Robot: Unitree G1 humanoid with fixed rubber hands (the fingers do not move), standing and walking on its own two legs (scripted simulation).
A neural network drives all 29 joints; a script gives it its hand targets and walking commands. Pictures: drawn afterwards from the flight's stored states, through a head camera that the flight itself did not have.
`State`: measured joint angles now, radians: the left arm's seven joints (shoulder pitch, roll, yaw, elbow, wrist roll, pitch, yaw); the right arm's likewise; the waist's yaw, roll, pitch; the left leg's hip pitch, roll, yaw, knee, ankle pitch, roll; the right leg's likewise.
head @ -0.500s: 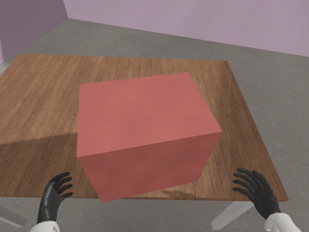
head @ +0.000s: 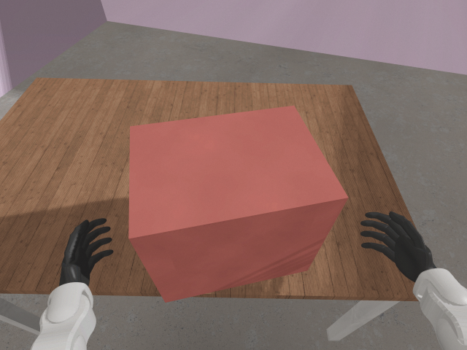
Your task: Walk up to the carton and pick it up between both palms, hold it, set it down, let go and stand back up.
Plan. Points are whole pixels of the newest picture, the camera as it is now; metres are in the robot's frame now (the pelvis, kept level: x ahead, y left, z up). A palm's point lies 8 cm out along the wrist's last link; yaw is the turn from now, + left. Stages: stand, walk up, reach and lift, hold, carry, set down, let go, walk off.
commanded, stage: reach and lift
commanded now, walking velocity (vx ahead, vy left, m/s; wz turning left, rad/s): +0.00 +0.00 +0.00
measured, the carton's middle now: (228, 206) +0.39 +0.05 +0.00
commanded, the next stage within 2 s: none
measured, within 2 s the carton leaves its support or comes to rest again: neither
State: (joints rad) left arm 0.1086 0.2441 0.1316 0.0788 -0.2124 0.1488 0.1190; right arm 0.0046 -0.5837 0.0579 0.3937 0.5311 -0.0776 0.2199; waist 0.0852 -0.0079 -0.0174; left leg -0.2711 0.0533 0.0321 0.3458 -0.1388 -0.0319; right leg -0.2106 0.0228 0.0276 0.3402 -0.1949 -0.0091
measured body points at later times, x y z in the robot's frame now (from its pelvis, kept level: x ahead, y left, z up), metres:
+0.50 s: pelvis +0.00 +0.00 +0.00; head +0.04 +0.00 +0.45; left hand +0.28 +0.30 +0.08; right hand +0.37 -0.23 +0.08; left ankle +0.02 +0.14 -0.75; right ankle -0.02 -0.12 -0.75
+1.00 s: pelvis +0.00 +0.00 +0.00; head +0.05 +0.00 +0.45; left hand +0.33 +0.30 +0.12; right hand +0.43 -0.22 +0.12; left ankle +0.02 +0.14 -0.75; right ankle -0.02 -0.12 -0.75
